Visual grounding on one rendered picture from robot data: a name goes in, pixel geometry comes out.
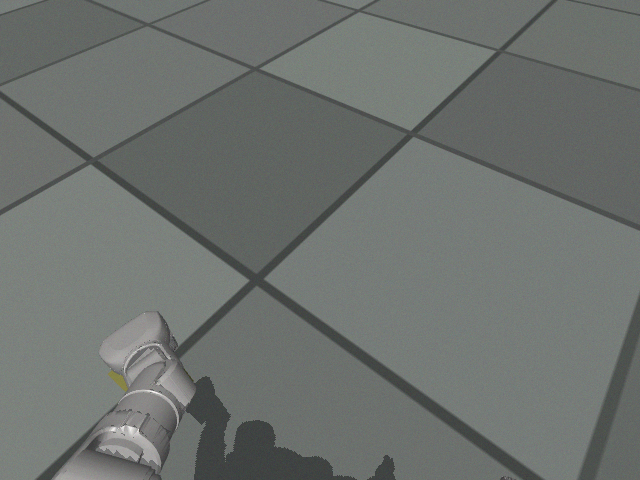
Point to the left robot arm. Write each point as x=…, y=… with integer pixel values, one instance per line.
x=133, y=441

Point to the left robot hand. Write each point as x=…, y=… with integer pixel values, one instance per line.
x=148, y=326

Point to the cube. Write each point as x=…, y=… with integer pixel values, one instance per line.
x=121, y=382

